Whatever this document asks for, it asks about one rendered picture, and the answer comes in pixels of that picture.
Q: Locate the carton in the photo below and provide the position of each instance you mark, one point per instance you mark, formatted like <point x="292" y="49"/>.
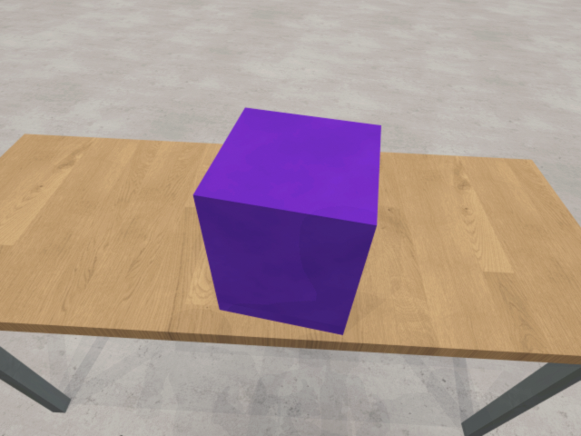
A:
<point x="288" y="210"/>

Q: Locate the table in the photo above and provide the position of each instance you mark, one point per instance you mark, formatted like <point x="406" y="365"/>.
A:
<point x="472" y="257"/>

